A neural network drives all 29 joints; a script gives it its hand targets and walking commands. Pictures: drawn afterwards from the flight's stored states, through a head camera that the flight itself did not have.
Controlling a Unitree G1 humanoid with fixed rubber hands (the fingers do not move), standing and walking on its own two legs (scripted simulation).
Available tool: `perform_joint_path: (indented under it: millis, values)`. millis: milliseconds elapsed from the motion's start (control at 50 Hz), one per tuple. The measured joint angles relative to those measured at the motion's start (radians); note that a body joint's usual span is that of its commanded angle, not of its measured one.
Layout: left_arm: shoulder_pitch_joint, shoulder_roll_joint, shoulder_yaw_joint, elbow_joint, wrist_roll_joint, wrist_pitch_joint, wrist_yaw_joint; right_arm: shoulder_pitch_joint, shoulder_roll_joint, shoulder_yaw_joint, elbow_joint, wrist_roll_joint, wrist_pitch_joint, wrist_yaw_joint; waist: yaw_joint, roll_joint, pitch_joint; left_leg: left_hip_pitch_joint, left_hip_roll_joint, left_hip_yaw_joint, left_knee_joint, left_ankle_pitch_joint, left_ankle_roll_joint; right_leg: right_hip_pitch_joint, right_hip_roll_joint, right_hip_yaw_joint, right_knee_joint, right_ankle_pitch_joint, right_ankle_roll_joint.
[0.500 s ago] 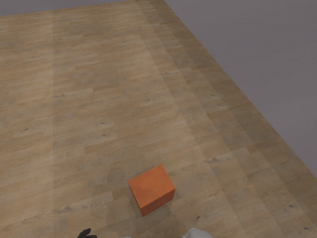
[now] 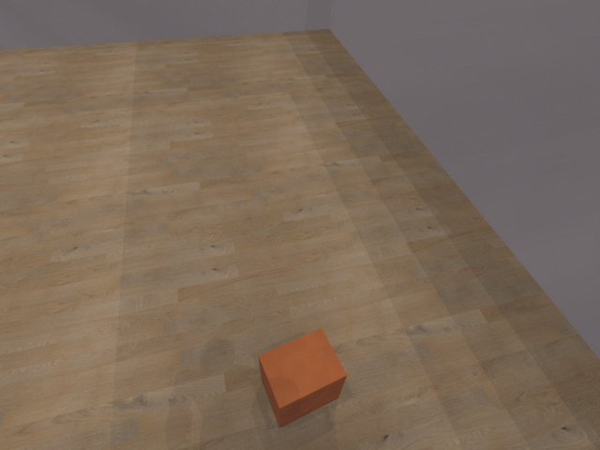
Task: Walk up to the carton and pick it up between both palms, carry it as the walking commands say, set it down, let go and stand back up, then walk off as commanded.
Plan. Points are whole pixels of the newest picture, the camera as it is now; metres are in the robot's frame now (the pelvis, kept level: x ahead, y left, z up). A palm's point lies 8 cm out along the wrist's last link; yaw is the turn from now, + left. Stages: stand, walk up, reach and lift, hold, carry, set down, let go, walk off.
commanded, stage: walk up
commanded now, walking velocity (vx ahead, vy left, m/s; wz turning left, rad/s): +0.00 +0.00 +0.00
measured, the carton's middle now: (300, 377) +0.43 +0.02 -0.67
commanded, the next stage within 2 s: stand in 1.80 s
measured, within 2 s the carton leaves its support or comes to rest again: neither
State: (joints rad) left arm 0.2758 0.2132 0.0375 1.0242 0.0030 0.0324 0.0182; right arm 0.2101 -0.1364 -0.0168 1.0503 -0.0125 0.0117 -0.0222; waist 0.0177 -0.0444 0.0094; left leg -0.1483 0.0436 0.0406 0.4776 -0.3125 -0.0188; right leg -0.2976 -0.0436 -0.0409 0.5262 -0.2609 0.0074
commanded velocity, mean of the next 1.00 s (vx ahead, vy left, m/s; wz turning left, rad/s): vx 0.04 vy -0.14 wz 0.30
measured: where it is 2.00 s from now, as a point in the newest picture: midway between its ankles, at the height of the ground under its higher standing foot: outside the picture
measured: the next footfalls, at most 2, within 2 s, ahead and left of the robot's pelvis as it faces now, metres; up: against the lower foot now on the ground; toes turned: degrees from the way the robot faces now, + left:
right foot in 0.56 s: +0.15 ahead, -0.22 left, +0.00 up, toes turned +7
left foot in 0.88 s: +0.10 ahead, -0.06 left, +0.00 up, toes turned +25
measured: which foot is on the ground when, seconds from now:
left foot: down 0.00-0.56, up 0.58-0.86, down 0.88-1.00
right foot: down 0.00-0.26, up 0.28-0.54, down 0.56-0.90, up 0.92-1.00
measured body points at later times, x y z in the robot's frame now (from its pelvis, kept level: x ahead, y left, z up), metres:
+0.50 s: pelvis +0.04 -0.06 +0.00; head +0.05 -0.03 +0.45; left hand +0.09 +0.21 -0.15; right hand -0.01 -0.32 -0.13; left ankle -0.04 +0.13 -0.74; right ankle +0.08 -0.21 -0.71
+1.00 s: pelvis +0.11 -0.15 -0.01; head +0.14 -0.12 +0.44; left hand +0.01 +0.07 -0.17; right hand +0.32 -0.32 -0.14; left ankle +0.06 -0.08 -0.74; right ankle +0.12 -0.26 -0.71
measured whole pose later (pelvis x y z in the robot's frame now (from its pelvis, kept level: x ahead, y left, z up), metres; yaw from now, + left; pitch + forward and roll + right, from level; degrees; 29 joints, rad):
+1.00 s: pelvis +0.11 -0.15 -0.01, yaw +21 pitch +1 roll -1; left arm 0.29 0.20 0.02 1.05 0.03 0.02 0.04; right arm 0.08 -0.18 -0.04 0.93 -0.02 0.03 -0.03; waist 0.04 -0.03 0.06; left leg -0.27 0.00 0.08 0.62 -0.36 0.05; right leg -0.36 -0.04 -0.14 0.87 -0.51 0.03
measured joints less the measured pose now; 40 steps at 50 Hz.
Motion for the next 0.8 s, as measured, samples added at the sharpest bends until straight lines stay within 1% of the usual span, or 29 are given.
perform_joint_path:
  millis: [20, 40, 60, 180, 260, 280, 300, 320, 360, 400, 420, 460, 500, 540, 560, 580, 600, 620, 640, 680, 700, 740, 800]
  values:
    - [0.01, 0.001, -0.001, 0.006, -0.002, -0.005, 0.0, 0.003, 0.01, 0.001, 0.006, 0.003, -0.003, -0.001, 0.002, -0.007, 0.0, 0.007, -0.005, 0.004, -0.006, 0.003, 0.001, 0.022, 0.0, -0.001, -0.031, 0.03, 0.0]
    - [0.017, -0.002, -0.002, 0.016, -0.003, -0.011, 0.0, 0.003, 0.014, -0.002, 0.012, 0.005, -0.005, -0.008, 0.003, -0.006, 0.003, 0.013, -0.006, 0.006, -0.007, 0.001, 0.001, 0.037, 0.0, 0.001, -0.057, 0.078, 0.003]
    - [0.02, -0.01, -0.003, 0.027, -0.004, -0.014, 0.001, 0.004, 0.013, -0.005, 0.019, 0.007, -0.006, -0.014, 0.003, 0.002, 0.008, 0.022, -0.003, 0.005, -0.009, 0.0, 0.001, 0.05, 0.002, -0.001, -0.069, 0.094, 0.008]
    - [0.034, -0.052, -0.014, 0.072, -0.001, -0.027, 0.005, 0.033, -0.006, -0.004, 0.054, 0.013, -0.007, -0.01, 0.011, 0.029, 0.007, 0.06, -0.006, 0.003, -0.056, 0.017, 0.005, 0.09, 0.001, -0.005, -0.112, 0.093, 0.017]
    - [0.034, -0.071, -0.019, 0.09, 0.005, -0.032, 0.008, 0.052, -0.006, -0.008, 0.071, 0.011, -0.01, -0.011, 0.005, 0.036, 0.004, 0.064, -0.01, 0.0, -0.072, 0.024, 0.005, 0.093, -0.003, -0.008, -0.122, 0.096, 0.018]
    - [0.031, -0.067, -0.014, 0.086, 0.013, -0.021, 0.001, 0.063, -0.001, -0.018, 0.069, 0.003, -0.006, -0.015, -0.008, 0.036, -0.006, 0.047, -0.008, -0.012, -0.065, 0.023, 0.005, 0.065, -0.002, -0.02, -0.064, 0.036, 0.027]
    - [0.026, -0.056, -0.006, 0.078, 0.024, -0.006, -0.006, 0.081, 0.005, -0.03, 0.066, -0.005, -0.003, -0.022, -0.023, 0.033, -0.019, 0.028, -0.004, -0.031, -0.061, 0.023, 0.004, 0.018, 0.004, -0.023, 0.044, -0.033, 0.035]
    - [0.02, -0.039, 0.002, 0.067, 0.034, 0.006, -0.013, 0.103, 0.01, -0.04, 0.067, -0.01, 0.001, -0.029, -0.035, 0.028, -0.032, 0.014, 0.002, -0.051, -0.064, 0.027, 0.0, -0.034, 0.012, -0.022, 0.161, -0.068, 0.04]
    - [0.003, -0.003, 0.013, 0.036, 0.043, 0.01, -0.021, 0.144, 0.011, -0.047, 0.076, -0.016, 0.009, -0.04, -0.053, 0.018, -0.047, -0.005, 0.018, -0.091, -0.078, 0.037, -0.013, -0.12, 0.025, -0.014, 0.339, -0.06, 0.047]
    - [-0.017, 0.027, 0.021, 0.002, 0.045, 0.003, -0.028, 0.176, 0.003, -0.048, 0.085, -0.018, 0.01, -0.047, -0.063, 0.01, -0.048, -0.014, 0.034, -0.124, -0.087, 0.043, -0.032, -0.168, 0.023, -0.002, 0.41, -0.031, 0.053]
    - [-0.027, 0.038, 0.022, -0.014, 0.043, 0.001, -0.031, 0.187, -0.002, -0.049, 0.088, -0.019, 0.008, -0.048, -0.066, 0.007, -0.046, -0.016, 0.041, -0.137, -0.089, 0.042, -0.044, -0.176, 0.018, 0.004, 0.401, -0.025, 0.056]
    - [-0.048, 0.053, 0.021, -0.044, 0.036, 0.004, -0.036, 0.205, -0.016, -0.053, 0.091, -0.022, 0.003, -0.047, -0.072, 0.005, -0.041, -0.019, 0.057, -0.16, -0.089, 0.036, -0.066, -0.167, 0.007, 0.016, 0.322, -0.035, 0.062]
    - [-0.071, 0.057, 0.018, -0.069, 0.027, 0.007, -0.039, 0.212, -0.032, -0.06, 0.09, -0.023, 0.002, -0.043, -0.079, 0.009, -0.033, -0.025, 0.072, -0.181, -0.08, 0.023, -0.089, -0.137, -0.001, 0.025, 0.208, -0.051, 0.065]
    - [-0.091, 0.056, 0.014, -0.089, 0.015, 0.0, -0.037, 0.214, -0.05, -0.066, 0.084, -0.021, 0.002, -0.038, -0.081, 0.017, -0.017, -0.037, 0.086, -0.204, -0.042, -0.006, -0.114, -0.073, -0.007, 0.019, 0.055, -0.015, 0.061]
    - [-0.099, 0.053, 0.013, -0.095, 0.011, -0.008, -0.033, 0.213, -0.06, -0.068, 0.078, -0.019, 0.002, -0.035, -0.078, 0.022, -0.008, -0.05, 0.089, -0.215, -0.004, -0.032, -0.117, -0.042, -0.01, 0.007, -0.012, 0.042, 0.057]
    - [-0.113, 0.035, 0.015, -0.091, 0.01, -0.015, -0.027, 0.204, -0.076, -0.065, 0.071, -0.019, 0.004, -0.033, -0.075, 0.047, 0.007, -0.08, 0.095, -0.227, 0.07, -0.077, -0.088, -0.044, 0.003, -0.014, 0.004, 0.055, 0.043]
    - [-0.122, 0.018, 0.012, -0.091, 0.011, -0.018, -0.022, 0.193, -0.088, -0.062, 0.059, -0.02, 0.009, -0.034, -0.074, 0.062, 0.018, -0.125, 0.086, -0.216, 0.18, -0.157, -0.06, -0.047, 0.005, -0.033, 0.03, 0.032, 0.028]
    - [-0.124, 0.004, 0.007, -0.092, 0.014, -0.02, -0.018, 0.18, -0.098, -0.06, 0.045, -0.02, 0.014, -0.034, -0.071, 0.067, 0.026, -0.171, 0.07, -0.189, 0.297, -0.221, -0.036, -0.042, 0.0, -0.048, 0.043, 0.007, 0.014]
    - [-0.12, -0.01, 0.001, -0.091, 0.018, -0.02, -0.013, 0.164, -0.106, -0.059, 0.031, -0.021, 0.018, -0.032, -0.066, 0.07, 0.031, -0.21, 0.054, -0.156, 0.398, -0.249, -0.018, -0.031, -0.006, -0.062, 0.042, -0.009, 0.003]
    - [-0.106, -0.034, -0.007, -0.086, 0.023, -0.02, -0.002, 0.126, -0.118, -0.06, 0.003, -0.019, 0.023, -0.022, -0.054, 0.077, 0.037, -0.27, 0.031, -0.089, 0.533, -0.234, 0.0, -0.005, -0.01, -0.089, 0.021, -0.019, -0.013]
    - [-0.098, -0.044, -0.008, -0.08, 0.025, -0.022, 0.004, 0.105, -0.121, -0.06, -0.009, -0.017, 0.025, -0.017, -0.047, 0.08, 0.038, -0.288, 0.023, -0.059, 0.564, -0.218, 0.003, 0.009, -0.009, -0.103, 0.007, -0.017, -0.019]
    - [-0.079, -0.057, -0.009, -0.063, 0.027, -0.027, 0.012, 0.062, -0.12, -0.059, -0.032, -0.013, 0.028, -0.01, -0.03, 0.081, 0.04, -0.302, 0.006, -0.012, 0.563, -0.199, 0.003, 0.032, -0.003, -0.129, -0.012, -0.017, -0.031]
    - [-0.047, -0.058, -0.008, -0.031, 0.03, -0.031, 0.022, -0.005, -0.103, -0.051, -0.066, -0.007, 0.032, -0.002, -0.007, 0.072, 0.042, -0.274, -0.016, 0.026, 0.448, -0.179, 0.008, 0.054, 0.01, -0.165, -0.016, -0.032, -0.045]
